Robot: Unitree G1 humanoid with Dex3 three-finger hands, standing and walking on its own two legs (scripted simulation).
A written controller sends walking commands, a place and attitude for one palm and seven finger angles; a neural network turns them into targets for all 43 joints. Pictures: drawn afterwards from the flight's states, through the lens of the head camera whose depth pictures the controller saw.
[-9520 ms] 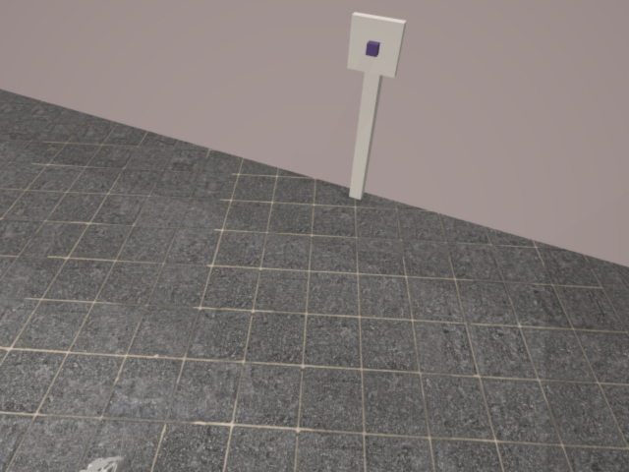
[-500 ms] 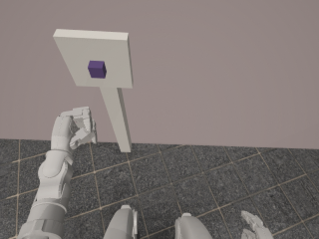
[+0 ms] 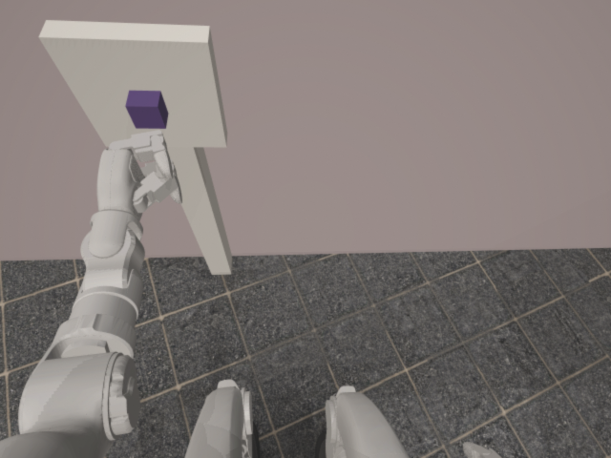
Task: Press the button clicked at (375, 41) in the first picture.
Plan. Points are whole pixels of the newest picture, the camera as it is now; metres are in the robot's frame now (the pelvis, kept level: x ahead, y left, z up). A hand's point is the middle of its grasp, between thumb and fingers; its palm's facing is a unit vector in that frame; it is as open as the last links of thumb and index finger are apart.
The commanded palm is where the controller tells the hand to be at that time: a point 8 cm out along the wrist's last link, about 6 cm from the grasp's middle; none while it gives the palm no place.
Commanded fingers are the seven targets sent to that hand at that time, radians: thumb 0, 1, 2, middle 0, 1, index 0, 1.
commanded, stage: aim a knuckle at the button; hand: left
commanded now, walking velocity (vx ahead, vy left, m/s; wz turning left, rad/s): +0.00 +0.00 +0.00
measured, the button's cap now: (148, 107) +0.55 +0.19 +0.08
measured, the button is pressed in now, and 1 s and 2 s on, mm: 0 0 13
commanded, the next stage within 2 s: press the button with the knuckle in 0.62 s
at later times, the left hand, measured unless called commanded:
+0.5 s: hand (177, 185) +0.45 +0.15 +0.04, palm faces +0.01 -1.00 -0.02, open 3.1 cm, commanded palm +0.43 +0.20 +0.04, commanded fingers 0.00 0.90 0.90 -1.30 -1.50 -1.30 -1.50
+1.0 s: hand (174, 174) +0.47 +0.16 +0.04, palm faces +0.02 -1.00 -0.03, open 3.1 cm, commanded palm +0.45 +0.20 +0.04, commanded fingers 0.00 0.90 0.90 -1.30 -1.50 -1.30 -1.50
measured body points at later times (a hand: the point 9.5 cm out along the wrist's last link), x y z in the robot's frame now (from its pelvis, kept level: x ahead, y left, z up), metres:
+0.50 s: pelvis +0.00 +0.00 +0.01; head +0.12 +0.02 +0.44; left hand +0.45 +0.21 +0.04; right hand +0.08 -0.26 -0.11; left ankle +0.05 +0.10 -0.61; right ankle +0.01 -0.10 -0.61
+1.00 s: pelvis +0.00 +0.00 +0.00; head +0.13 +0.02 +0.43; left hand +0.46 +0.21 +0.05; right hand +0.06 -0.27 -0.12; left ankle +0.05 +0.10 -0.61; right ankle +0.01 -0.10 -0.61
